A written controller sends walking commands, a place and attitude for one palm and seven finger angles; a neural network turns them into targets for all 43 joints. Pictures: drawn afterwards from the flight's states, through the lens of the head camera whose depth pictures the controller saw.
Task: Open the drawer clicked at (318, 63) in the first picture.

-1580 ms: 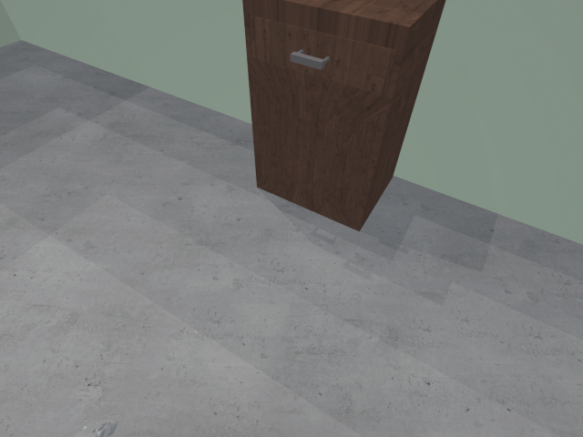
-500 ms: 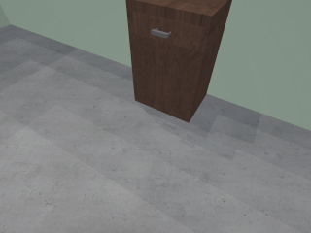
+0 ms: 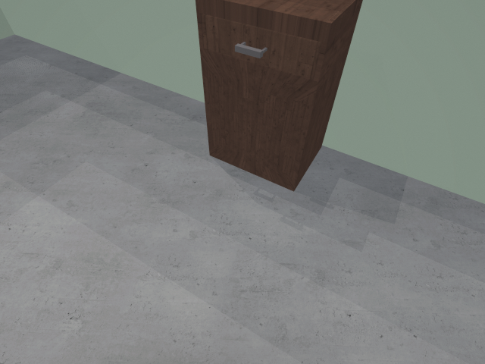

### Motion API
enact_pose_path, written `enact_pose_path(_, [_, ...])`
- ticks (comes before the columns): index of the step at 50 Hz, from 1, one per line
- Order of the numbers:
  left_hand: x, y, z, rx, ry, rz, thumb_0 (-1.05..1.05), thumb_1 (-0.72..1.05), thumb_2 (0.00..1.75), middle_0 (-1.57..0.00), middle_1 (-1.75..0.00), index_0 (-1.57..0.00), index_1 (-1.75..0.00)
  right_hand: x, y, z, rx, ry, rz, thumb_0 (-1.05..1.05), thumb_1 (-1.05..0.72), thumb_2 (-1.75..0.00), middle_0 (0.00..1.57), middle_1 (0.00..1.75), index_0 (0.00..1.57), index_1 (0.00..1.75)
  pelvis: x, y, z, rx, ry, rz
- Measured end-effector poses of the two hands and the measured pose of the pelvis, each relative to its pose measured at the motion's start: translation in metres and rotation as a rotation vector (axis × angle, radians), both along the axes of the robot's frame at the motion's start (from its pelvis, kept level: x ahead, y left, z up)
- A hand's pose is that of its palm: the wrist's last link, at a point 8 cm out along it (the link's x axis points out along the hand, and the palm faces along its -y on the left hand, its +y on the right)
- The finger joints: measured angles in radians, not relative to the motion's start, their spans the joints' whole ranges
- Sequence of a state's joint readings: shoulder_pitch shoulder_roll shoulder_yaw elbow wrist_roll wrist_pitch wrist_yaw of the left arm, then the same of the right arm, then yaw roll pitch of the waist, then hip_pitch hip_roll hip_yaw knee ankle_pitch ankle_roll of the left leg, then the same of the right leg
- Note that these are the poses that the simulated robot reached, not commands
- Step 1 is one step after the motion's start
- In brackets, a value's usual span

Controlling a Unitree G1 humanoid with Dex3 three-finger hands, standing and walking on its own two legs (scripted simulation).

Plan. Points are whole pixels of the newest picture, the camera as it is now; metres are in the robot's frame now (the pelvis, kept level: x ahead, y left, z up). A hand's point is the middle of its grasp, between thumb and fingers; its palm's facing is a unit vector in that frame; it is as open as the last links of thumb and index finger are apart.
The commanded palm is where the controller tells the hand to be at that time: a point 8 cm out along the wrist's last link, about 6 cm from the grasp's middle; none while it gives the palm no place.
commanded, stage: walk to a spot facing it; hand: left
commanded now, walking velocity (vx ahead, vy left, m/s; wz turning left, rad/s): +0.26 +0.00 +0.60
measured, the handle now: (251, 48) +1.24 +0.03 -0.03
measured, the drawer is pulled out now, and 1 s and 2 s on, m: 0.00 0.00 0.00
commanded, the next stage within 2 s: turn to face it in 1.20 s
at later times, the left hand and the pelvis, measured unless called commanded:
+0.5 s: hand out of the picture +0.07 +0.27 -0.18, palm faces +0.24 -0.95 -0.19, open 7.4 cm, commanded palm none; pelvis +0.09 +0.07 -0.01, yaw +15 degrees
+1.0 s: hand (120, 298) +0.27 +0.28 -0.16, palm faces +0.53 -0.82 -0.23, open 7.4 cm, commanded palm none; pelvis +0.30 +0.08 -0.01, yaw +33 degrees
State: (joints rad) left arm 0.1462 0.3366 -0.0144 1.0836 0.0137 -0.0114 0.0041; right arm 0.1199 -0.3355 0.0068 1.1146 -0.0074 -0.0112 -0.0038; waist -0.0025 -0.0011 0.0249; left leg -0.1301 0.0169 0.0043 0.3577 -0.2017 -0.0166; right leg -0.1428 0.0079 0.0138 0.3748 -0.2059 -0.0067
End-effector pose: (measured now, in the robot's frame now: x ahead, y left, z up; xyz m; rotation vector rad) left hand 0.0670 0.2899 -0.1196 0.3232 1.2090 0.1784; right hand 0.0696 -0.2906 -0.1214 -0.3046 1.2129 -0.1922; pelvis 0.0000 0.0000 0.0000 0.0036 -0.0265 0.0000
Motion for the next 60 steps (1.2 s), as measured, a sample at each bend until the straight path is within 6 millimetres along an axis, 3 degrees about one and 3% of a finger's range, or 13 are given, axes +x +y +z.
enact_pose_path(5, [-0.003, -0.008, -0.007, -0.024, -0.006, 0.033, 0.01, 0.90, 0.90, -0.20, -0.30, -0.20, -0.30, -0.001, 0.011, -0.007, 0.017, 0.025, 0.016, 0.00, -0.91, -0.90, 0.20, 0.30, 0.20, 0.30, 0.006, 0.002, -0.004, -0.009, 0.006, 0.027])
enact_pose_path(10, [-0.026, -0.013, -0.022, -0.093, 0.004, 0.119, 0.01, 0.90, 0.90, -0.20, -0.30, -0.20, -0.30, -0.002, 0.039, -0.012, 0.045, 0.102, 0.047, 0.00, -0.91, -0.90, 0.20, 0.30, 0.20, 0.30, 0.020, 0.014, -0.007, -0.023, 0.012, 0.092])
enact_pose_path(15, [-0.059, -0.002, -0.046, -0.150, 0.085, 0.220, 0.01, 0.90, 0.90, -0.20, -0.30, -0.20, -0.30, 0.016, 0.077, -0.017, 0.062, 0.113, 0.094, 0.00, -0.91, -0.90, 0.20, 0.30, 0.20, 0.30, 0.040, 0.040, -0.017, -0.023, 0.006, 0.168])
enact_pose_path(18, [-0.067, 0.008, -0.054, -0.161, 0.154, 0.256, 0.01, 0.90, 0.90, -0.20, -0.30, -0.20, -0.30, 0.023, 0.096, -0.023, 0.065, 0.102, 0.093, 0.00, -0.91, -0.90, 0.20, 0.30, 0.20, 0.30, 0.050, 0.055, -0.023, -0.018, 0.010, 0.184])
enact_pose_path(21, [-0.054, 0.017, -0.046, -0.166, 0.150, 0.279, 0.01, 0.91, 0.90, -0.20, -0.30, -0.20, -0.30, 0.023, 0.114, -0.019, 0.075, 0.138, 0.089, 0.00, -0.91, -0.90, 0.20, 0.30, 0.20, 0.30, 0.064, 0.063, -0.016, -0.016, 0.021, 0.211])
enact_pose_path(25, [-0.018, 0.027, -0.032, -0.167, 0.069, 0.310, 0.01, 0.91, 0.90, -0.20, -0.30, -0.20, -0.30, 0.031, 0.133, -0.014, 0.099, 0.199, 0.109, 0.00, -0.91, -0.90, 0.20, 0.30, 0.20, 0.30, 0.087, 0.073, -0.006, -0.019, 0.037, 0.255])
enact_pose_path(32, [0.064, 0.037, -0.019, -0.151, -0.054, 0.344, 0.01, 0.91, 0.90, -0.20, -0.30, -0.20, -0.30, 0.079, 0.146, -0.015, 0.126, 0.228, 0.136, 0.00, -0.90, -0.90, 0.20, 0.30, 0.20, 0.30, 0.137, 0.078, -0.002, -0.007, 0.051, 0.327])
enact_pose_path(40, [0.189, 0.041, -0.012, -0.108, -0.220, 0.337, 0.01, 0.91, 0.90, -0.20, -0.30, -0.20, -0.30, 0.175, 0.129, -0.037, 0.116, 0.251, 0.194, 0.00, -0.90, -0.90, 0.20, 0.30, 0.20, 0.30, 0.221, 0.070, -0.018, 0.001, 0.043, 0.410])
enact_pose_path(43, [0.211, 0.042, -0.012, -0.074, -0.292, 0.386, 0.01, 0.91, 0.90, -0.20, -0.30, -0.20, -0.30, 0.228, 0.121, -0.048, 0.097, 0.256, 0.272, 0.00, -0.91, -0.90, 0.20, 0.30, 0.20, 0.30, 0.247, 0.067, -0.026, -0.008, 0.023, 0.476])
enact_pose_path(47, [0.197, 0.035, -0.008, -0.063, -0.250, 0.491, 0.01, 0.90, 0.90, -0.20, -0.30, -0.20, -0.30, 0.322, 0.133, -0.039, 0.081, 0.170, 0.389, 0.01, -0.91, -0.90, 0.20, 0.30, 0.20, 0.30, 0.276, 0.072, -0.017, -0.011, 0.006, 0.536])
enact_pose_path(51, [0.164, 0.022, -0.013, -0.086, -0.117, 0.603, 0.01, 0.91, 0.90, -0.20, -0.30, -0.20, -0.30, 0.415, 0.170, -0.020, 0.090, 0.040, 0.488, 0.01, -0.91, -0.90, 0.20, 0.30, 0.19, 0.30, 0.303, 0.082, -0.008, -0.014, 0.011, 0.591])
enact_pose_path(55, [0.128, 0.009, -0.020, -0.126, 0.014, 0.717, 0.01, 0.91, 0.90, -0.20, -0.30, -0.20, -0.30, 0.491, 0.225, -0.002, 0.109, -0.055, 0.610, 0.00, -0.91, -0.90, 0.19, 0.30, 0.19, 0.30, 0.327, 0.098, -0.005, -0.023, 0.012, 0.643])
enact_pose_path(60, [0.093, -0.002, -0.032, -0.187, 0.144, 0.853, 0.01, 0.91, 0.90, -0.20, -0.30, -0.20, -0.30, 0.558, 0.317, 0.007, 0.128, -0.119, 0.786, 0.00, -0.91, -0.90, 0.19, 0.30, 0.19, 0.30, 0.352, 0.131, -0.010, -0.038, 0.007, 0.705])
